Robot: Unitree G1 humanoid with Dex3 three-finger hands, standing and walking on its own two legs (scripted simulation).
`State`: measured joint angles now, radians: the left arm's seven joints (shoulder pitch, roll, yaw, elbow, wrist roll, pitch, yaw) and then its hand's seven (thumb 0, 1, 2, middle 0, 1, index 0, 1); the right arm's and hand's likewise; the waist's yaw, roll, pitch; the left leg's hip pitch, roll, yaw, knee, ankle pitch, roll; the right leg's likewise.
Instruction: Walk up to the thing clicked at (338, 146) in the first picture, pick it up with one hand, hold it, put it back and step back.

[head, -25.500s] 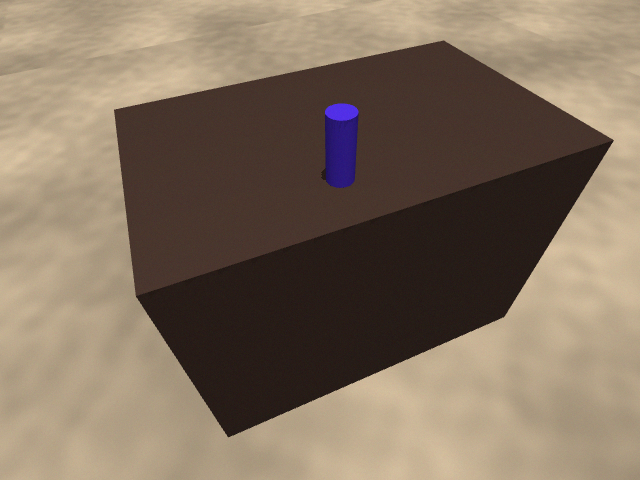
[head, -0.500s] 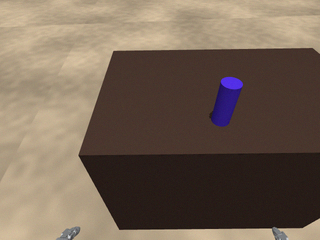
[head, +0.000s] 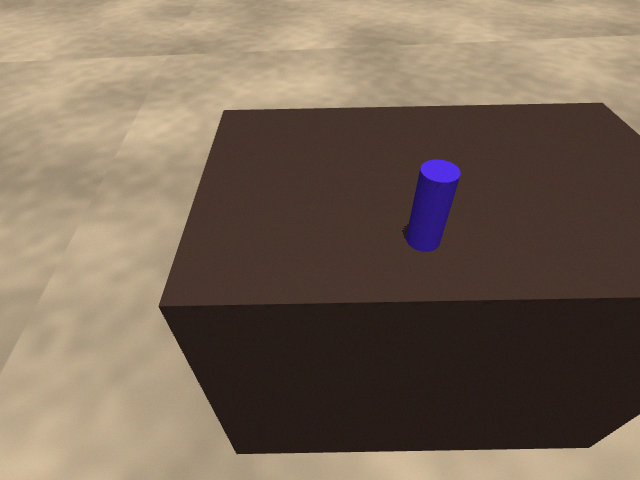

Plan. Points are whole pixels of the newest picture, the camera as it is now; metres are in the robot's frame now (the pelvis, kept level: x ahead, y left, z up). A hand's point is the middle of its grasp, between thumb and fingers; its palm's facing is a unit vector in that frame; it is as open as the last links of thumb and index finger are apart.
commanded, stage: home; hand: right
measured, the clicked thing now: (430, 208) +0.53 -0.16 +0.05
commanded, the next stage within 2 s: stand in 1.04 s
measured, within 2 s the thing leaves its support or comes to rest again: neither
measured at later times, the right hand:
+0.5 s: hand out of the picture +0.07 -0.25 -0.15, palm faces -0.05 +0.94 -0.35, open 17.4 cm
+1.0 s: hand out of the picture +0.08 -0.25 -0.15, palm faces -0.04 +0.94 -0.35, open 17.5 cm
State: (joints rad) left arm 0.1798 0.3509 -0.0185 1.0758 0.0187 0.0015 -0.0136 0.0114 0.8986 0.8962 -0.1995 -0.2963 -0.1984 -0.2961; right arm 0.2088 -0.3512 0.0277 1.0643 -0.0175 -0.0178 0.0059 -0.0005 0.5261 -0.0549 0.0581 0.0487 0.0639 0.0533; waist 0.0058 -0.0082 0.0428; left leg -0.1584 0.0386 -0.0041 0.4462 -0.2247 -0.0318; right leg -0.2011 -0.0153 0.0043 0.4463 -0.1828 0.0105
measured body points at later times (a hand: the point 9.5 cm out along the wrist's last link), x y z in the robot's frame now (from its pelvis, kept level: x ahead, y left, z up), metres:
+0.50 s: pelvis +0.01 +0.01 +0.00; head +0.01 +0.01 +0.45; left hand +0.07 +0.31 -0.13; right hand +0.07 -0.29 -0.13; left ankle +0.01 +0.14 -0.74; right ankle +0.04 -0.13 -0.74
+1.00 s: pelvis +0.02 +0.01 +0.01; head +0.02 +0.01 +0.46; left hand +0.08 +0.31 -0.13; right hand +0.08 -0.30 -0.13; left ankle +0.01 +0.14 -0.74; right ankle +0.04 -0.13 -0.74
